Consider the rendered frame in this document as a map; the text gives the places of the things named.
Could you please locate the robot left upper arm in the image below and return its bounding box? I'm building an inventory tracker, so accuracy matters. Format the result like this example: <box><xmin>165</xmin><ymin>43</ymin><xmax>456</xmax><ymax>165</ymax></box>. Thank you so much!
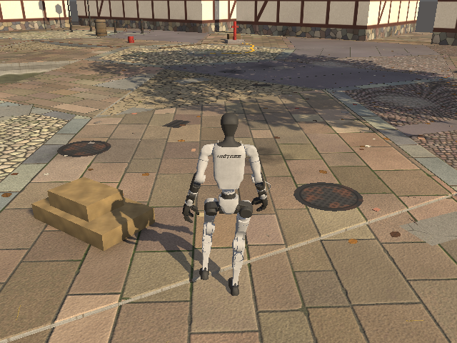
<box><xmin>194</xmin><ymin>144</ymin><xmax>214</xmax><ymax>184</ymax></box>

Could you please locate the robot left forearm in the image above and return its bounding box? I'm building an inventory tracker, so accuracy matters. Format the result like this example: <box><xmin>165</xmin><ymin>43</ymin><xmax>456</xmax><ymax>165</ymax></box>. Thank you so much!
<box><xmin>185</xmin><ymin>173</ymin><xmax>201</xmax><ymax>206</ymax></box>

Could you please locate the robot head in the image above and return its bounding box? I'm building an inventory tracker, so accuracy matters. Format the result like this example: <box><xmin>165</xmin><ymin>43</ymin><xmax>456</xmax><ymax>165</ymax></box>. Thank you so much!
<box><xmin>217</xmin><ymin>113</ymin><xmax>241</xmax><ymax>147</ymax></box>

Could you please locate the left robot hand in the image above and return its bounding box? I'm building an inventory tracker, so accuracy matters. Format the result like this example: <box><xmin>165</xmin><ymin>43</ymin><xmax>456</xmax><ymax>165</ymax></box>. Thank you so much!
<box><xmin>182</xmin><ymin>204</ymin><xmax>199</xmax><ymax>223</ymax></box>

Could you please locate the right robot hand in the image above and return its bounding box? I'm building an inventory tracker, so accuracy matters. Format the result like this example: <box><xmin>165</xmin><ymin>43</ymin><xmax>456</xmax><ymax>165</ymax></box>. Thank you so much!
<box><xmin>251</xmin><ymin>197</ymin><xmax>268</xmax><ymax>212</ymax></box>

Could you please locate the humanoid robot torso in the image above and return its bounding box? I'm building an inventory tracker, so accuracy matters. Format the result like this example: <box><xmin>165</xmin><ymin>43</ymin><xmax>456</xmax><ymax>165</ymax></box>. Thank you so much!
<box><xmin>212</xmin><ymin>141</ymin><xmax>246</xmax><ymax>214</ymax></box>

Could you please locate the robot right upper arm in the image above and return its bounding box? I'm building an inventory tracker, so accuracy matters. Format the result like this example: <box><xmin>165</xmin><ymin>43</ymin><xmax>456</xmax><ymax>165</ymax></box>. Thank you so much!
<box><xmin>244</xmin><ymin>144</ymin><xmax>263</xmax><ymax>184</ymax></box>

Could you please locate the robot right forearm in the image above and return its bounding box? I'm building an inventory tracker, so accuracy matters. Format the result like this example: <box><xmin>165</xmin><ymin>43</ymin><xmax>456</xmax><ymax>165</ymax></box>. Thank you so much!
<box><xmin>255</xmin><ymin>173</ymin><xmax>267</xmax><ymax>199</ymax></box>

